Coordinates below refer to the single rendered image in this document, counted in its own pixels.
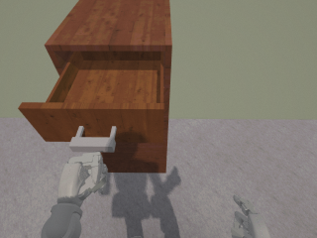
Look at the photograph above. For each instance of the left robot forearm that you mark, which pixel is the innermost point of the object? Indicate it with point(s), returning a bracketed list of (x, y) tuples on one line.
[(64, 222)]

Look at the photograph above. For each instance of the drawer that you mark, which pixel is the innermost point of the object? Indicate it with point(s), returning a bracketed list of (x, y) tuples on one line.
[(100, 90)]

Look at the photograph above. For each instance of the cabinet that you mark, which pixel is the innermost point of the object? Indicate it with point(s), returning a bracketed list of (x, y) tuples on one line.
[(120, 26)]

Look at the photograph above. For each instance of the right robot hand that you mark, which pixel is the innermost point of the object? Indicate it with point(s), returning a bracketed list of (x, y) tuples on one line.
[(253, 226)]

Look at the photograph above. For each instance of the left robot hand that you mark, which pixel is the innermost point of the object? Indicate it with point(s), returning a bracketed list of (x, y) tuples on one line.
[(89, 169)]

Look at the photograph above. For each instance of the handle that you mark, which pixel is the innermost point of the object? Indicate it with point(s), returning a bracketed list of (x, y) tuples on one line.
[(79, 144)]

